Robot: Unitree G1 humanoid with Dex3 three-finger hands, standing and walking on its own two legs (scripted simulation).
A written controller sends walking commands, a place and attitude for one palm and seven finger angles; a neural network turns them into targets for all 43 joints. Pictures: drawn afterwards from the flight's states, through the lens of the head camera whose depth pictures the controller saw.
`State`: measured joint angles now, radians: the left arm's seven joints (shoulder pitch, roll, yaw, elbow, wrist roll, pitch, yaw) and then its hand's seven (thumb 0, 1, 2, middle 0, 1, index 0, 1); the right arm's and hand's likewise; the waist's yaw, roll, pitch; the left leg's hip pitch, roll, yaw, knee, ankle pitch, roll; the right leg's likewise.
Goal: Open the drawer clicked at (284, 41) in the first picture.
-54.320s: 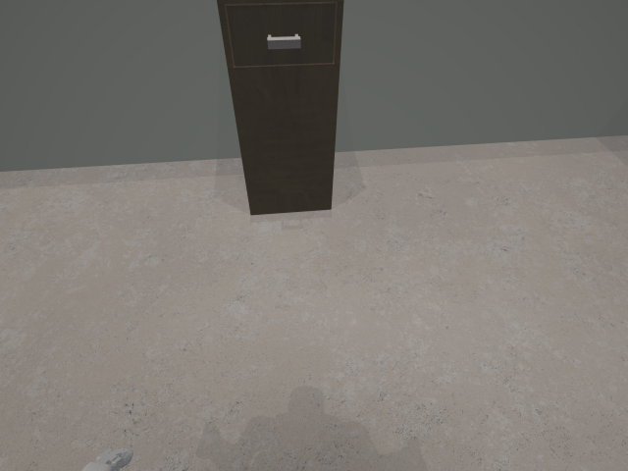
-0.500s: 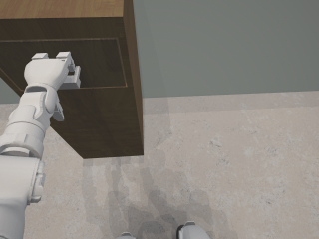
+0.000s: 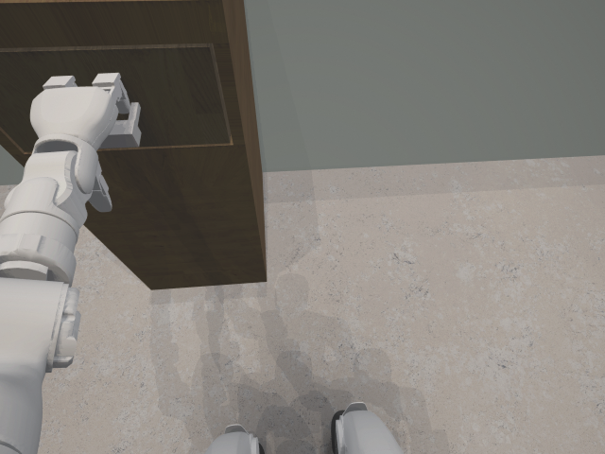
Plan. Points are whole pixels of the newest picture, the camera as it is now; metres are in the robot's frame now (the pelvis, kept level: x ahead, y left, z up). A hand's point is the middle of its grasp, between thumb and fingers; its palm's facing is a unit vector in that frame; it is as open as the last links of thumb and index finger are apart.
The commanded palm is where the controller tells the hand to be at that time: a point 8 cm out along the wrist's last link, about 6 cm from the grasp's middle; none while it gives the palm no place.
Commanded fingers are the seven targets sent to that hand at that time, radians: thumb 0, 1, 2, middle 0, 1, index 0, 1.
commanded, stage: lower the fingers behind the handle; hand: left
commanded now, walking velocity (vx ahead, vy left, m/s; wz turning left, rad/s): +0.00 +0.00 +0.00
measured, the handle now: (101, 122) +0.56 +0.25 +0.06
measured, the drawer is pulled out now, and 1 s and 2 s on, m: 0.00 0.00 0.00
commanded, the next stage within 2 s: lift the fingers back up to retry in 0.04 s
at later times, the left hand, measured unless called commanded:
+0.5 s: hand (93, 141) +0.52 +0.25 +0.07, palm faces -0.10 +0.01 -1.00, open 13.8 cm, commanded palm +0.51 +0.25 +0.14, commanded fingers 0.00 -0.50 0.30 -0.30 -1.20 -0.30 -1.20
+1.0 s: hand (77, 117) +0.52 +0.25 +0.11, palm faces -0.05 +0.00 -1.00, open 13.6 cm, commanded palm +0.50 +0.25 +0.17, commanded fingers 0.00 -0.50 0.30 -0.30 -1.20 -0.30 -1.20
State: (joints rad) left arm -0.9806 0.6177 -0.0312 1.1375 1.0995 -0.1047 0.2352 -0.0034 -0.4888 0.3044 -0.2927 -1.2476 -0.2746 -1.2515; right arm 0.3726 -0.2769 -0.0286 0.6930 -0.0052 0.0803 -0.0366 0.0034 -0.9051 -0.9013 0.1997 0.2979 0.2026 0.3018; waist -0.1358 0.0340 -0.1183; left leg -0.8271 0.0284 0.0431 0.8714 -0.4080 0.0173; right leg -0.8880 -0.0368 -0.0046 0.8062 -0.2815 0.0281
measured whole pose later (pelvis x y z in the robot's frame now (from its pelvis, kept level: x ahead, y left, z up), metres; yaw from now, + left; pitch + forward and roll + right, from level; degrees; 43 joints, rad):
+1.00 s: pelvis +0.04 +0.00 +0.03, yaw +0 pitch +15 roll -1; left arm -0.84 0.57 -0.01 0.98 1.06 -0.12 0.15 0.00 -0.49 0.30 -0.33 -1.21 -0.37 -1.21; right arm 0.32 -0.26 -0.04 0.69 0.00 0.10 -0.04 0.00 -0.91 -0.90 0.20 0.30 0.20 0.30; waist -0.08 0.06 -0.10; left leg -0.55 0.03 0.04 0.66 -0.37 0.01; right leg -0.61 -0.03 -0.02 0.61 -0.26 0.03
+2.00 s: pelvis +0.03 +0.00 +0.03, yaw +0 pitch +15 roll +0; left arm -0.85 0.59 0.01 1.01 1.08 -0.15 0.19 0.00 -0.49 0.30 -0.32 -1.20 -0.32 -1.20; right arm 0.35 -0.28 -0.06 0.72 0.00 0.08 -0.04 0.01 -0.91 -0.90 0.20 0.30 0.20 0.30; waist -0.09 0.05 -0.09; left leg -0.56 0.03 0.05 0.66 -0.36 0.01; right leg -0.64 -0.03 0.00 0.62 -0.25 0.03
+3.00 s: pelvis +0.03 -0.01 +0.03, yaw +0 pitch +14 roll +0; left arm -0.83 0.62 0.01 1.01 1.08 -0.12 0.16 0.00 -0.49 0.30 -0.32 -1.20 -0.32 -1.20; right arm 0.32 -0.27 -0.05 0.70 0.01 0.09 -0.05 0.01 -0.91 -0.90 0.20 0.30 0.20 0.30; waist -0.08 0.04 -0.08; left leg -0.54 0.03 0.04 0.65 -0.35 0.01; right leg -0.62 -0.03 -0.01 0.61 -0.25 0.02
